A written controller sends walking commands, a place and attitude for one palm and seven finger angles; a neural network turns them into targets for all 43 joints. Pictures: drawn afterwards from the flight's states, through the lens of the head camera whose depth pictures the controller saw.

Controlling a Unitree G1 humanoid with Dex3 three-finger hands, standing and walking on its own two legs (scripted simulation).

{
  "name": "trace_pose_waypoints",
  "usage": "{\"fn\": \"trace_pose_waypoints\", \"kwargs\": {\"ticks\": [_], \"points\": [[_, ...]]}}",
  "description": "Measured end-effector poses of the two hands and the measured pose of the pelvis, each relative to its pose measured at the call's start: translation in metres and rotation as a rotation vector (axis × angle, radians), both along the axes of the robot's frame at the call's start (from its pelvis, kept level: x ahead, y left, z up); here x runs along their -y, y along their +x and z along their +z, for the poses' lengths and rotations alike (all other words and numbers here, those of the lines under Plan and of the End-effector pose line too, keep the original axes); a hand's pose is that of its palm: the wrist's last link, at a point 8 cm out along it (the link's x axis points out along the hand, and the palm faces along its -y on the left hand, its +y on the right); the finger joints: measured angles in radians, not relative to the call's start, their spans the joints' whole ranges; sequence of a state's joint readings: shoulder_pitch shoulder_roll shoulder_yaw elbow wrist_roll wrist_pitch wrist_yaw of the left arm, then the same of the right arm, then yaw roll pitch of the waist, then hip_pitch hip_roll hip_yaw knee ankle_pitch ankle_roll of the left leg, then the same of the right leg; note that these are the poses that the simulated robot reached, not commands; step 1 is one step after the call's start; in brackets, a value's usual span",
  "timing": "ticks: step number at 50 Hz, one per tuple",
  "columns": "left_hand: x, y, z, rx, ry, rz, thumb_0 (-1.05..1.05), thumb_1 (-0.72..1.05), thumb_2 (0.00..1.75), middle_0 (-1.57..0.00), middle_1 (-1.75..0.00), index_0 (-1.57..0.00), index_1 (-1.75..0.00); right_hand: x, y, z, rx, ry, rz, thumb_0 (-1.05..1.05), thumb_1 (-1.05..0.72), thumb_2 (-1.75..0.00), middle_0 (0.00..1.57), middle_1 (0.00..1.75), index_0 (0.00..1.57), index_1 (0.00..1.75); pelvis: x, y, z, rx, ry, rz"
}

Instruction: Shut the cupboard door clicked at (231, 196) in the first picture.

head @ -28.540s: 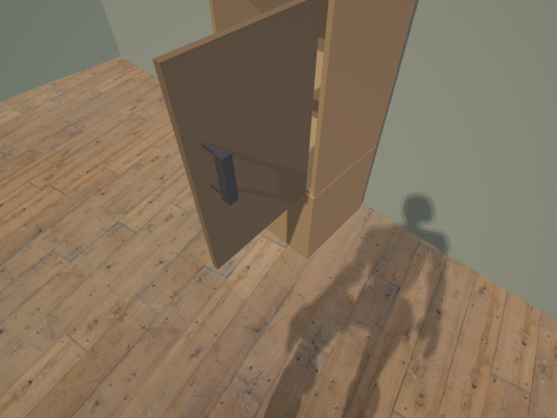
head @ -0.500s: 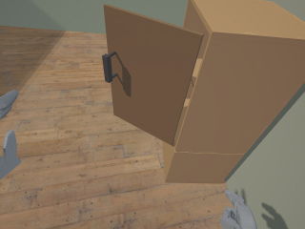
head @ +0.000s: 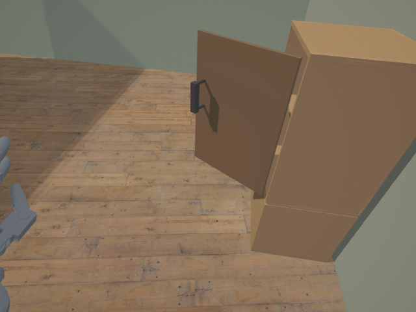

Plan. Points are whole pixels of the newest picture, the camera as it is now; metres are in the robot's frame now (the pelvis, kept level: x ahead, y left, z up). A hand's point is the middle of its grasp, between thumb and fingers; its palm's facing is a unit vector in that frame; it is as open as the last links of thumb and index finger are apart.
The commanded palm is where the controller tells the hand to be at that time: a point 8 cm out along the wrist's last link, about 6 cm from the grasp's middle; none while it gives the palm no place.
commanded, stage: stop stepping back and stand still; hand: left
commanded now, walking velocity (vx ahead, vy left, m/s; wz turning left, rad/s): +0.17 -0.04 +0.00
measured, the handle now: (198, 95) +0.92 +0.12 +0.02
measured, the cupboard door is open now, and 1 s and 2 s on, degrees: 58 58 58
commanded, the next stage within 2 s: let the arm hang, fingers relaxed in 0.74 s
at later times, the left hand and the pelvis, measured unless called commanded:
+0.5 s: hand (27, 215) +0.20 +0.30 +0.16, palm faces +0.48 -0.79 -0.39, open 7.4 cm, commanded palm +0.14 +0.33 +0.18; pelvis +0.00 +0.03 -0.01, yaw +0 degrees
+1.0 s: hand (76, 292) +0.18 +0.28 -0.06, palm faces +0.08 -0.92 -0.39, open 7.4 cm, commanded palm none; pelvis -0.01 +0.04 -0.01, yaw +0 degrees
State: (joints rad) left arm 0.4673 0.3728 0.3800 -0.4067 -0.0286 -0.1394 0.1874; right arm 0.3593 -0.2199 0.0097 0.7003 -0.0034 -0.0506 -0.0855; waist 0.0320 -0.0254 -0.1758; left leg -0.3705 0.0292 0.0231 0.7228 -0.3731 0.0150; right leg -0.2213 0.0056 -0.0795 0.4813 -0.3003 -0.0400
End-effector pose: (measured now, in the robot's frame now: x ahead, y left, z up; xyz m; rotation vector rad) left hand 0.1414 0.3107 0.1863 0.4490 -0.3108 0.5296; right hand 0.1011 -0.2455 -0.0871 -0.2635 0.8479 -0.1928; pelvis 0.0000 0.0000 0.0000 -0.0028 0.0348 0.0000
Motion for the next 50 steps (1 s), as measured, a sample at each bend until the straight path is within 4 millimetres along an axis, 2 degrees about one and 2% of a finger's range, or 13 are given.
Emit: {"fn": "trace_pose_waypoints", "kwargs": {"ticks": [3, 6, 10, 14, 19, 26, 34, 38, 42, 43, 45, 48, 50], "points": [[-0.009, 0.002, -0.012, 0.0, -0.042, 0.005, 0.01, 0.89, 0.9, -0.21, -0.3, -0.21, -0.3, -0.005, -0.005, -0.006, 0.001, -0.02, -0.003, 0.01, -0.9, -0.9, 0.2, 0.3, 0.2, 0.3, -0.012, -0.009, -0.007, 0.004, -0.015, 0.029], [-0.013, 0.002, -0.017, -0.049, -0.012, -0.034, 0.01, 0.89, 0.9, -0.2, -0.3, -0.21, -0.3, -0.014, -0.006, 0.0, 0.051, -0.003, -0.037, 0.01, -0.9, -0.9, 0.2, 0.3, 0.2, 0.3, -0.017, -0.016, -0.008, 0.029, 0.01, 0.003], [-0.009, 0.002, -0.009, -0.071, 0.07, -0.087, 0.01, 0.89, 0.9, -0.2, -0.3, -0.21, -0.3, -0.029, -0.005, 0.006, 0.11, 0.033, -0.035, 0.01, -0.9, -0.9, 0.2, 0.3, 0.2, 0.3, -0.016, -0.019, -0.008, 0.042, 0.009, -0.007], [-0.004, 0.002, 0.002, -0.041, 0.107, -0.102, 0.01, 0.89, 0.9, -0.21, -0.3, -0.21, -0.3, -0.035, -0.001, 0.001, 0.103, 0.066, -0.009, 0.01, -0.9, -0.9, 0.2, 0.3, 0.2, 0.3, -0.015, -0.017, -0.008, 0.045, -0.017, -0.001], [-0.01, 0.004, -0.005, -0.054, 0.085, -0.073, 0.01, 0.89, 0.9, -0.21, -0.3, -0.22, -0.3, -0.032, 0.006, -0.006, 0.043, 0.062, -0.003, 0.01, -0.9, -0.9, 0.2, 0.3, 0.2, 0.3, -0.019, -0.01, -0.009, 0.031, -0.025, -0.001], [-0.027, 0.019, -0.017, -0.068, 0.04, -0.061, 0.01, 0.88, 0.9, -0.21, -0.3, -0.22, -0.3, -0.034, 0.026, 0.002, 0.04, 0.003, -0.012, 0.01, -0.9, -0.9, 0.2, 0.3, 0.2, 0.3, -0.033, 0.005, -0.008, 0.052, -0.008, -0.008], [-0.02, 0.043, -0.002, -0.074, 0.094, -0.125, 0.01, 0.89, 0.9, -0.21, -0.3, -0.21, -0.3, -0.051, 0.059, 0.017, 0.121, 0.054, 0.013, 0.01, -0.9, -0.9, 0.2, 0.3, 0.2, 0.3, -0.034, 0.013, -0.002, 0.024, -0.019, -0.014], [-0.017, 0.044, -0.004, -0.118, 0.103, -0.147, 0.01, 0.89, 0.9, -0.21, -0.3, -0.21, -0.3, -0.054, 0.065, 0.019, 0.139, 0.075, 0.004, 0.01, -0.9, -0.9, 0.2, 0.3, 0.2, 0.3, -0.034, 0.014, -0.001, 0.016, -0.019, -0.022], [-0.021, 0.038, -0.009, -0.156, 0.088, -0.129, 0.01, 0.89, 0.9, -0.21, -0.3, -0.22, -0.3, -0.053, 0.062, 0.018, 0.129, 0.073, -0.002, 0.01, -0.9, -0.9, 0.2, 0.3, 0.2, 0.3, -0.034, 0.012, 0.0, 0.016, -0.018, -0.023], [-0.022, 0.038, -0.017, -0.181, 0.084, -0.132, 0.01, 0.89, 0.9, -0.21, -0.3, -0.22, -0.3, -0.052, 0.061, 0.016, 0.129, 0.08, 0.016, 0.01, -0.9, -0.9, 0.2, 0.3, 0.2, 0.3, -0.035, 0.011, -0.001, 0.014, -0.019, -0.016], [-0.026, 0.044, -0.058, -0.34, 0.017, -0.135, 0.0, 0.89, 0.9, -0.2, -0.3, -0.21, -0.3, -0.047, 0.058, 0.004, 0.098, 0.083, 0.067, 0.01, -0.9, -0.9, 0.2, 0.3, 0.2, 0.3, -0.039, 0.005, -0.003, 0.011, -0.017, -0.006], [-0.023, 0.038, -0.151, -0.692, -0.168, -0.115, 0.0, 0.9, 0.9, -0.2, -0.3, -0.2, -0.3, -0.038, 0.045, -0.014, 0.014, 0.076, 0.08, 0.01, -0.9, -0.9, 0.2, 0.3, 0.2, 0.3, -0.044, -0.003, -0.006, 0.017, -0.012, -0.004], [-0.009, 0.016, -0.211, -0.931, -0.281, -0.114, 0.0, 0.9, 0.9, -0.19, -0.3, -0.2, -0.3, -0.033, 0.028, -0.021, -0.04, 0.071, 0.059, 0.01, -0.9, -0.9, 0.2, 0.3, 0.2, 0.3, -0.045, -0.008, -0.006, 0.027, -0.005, -0.007]]}}
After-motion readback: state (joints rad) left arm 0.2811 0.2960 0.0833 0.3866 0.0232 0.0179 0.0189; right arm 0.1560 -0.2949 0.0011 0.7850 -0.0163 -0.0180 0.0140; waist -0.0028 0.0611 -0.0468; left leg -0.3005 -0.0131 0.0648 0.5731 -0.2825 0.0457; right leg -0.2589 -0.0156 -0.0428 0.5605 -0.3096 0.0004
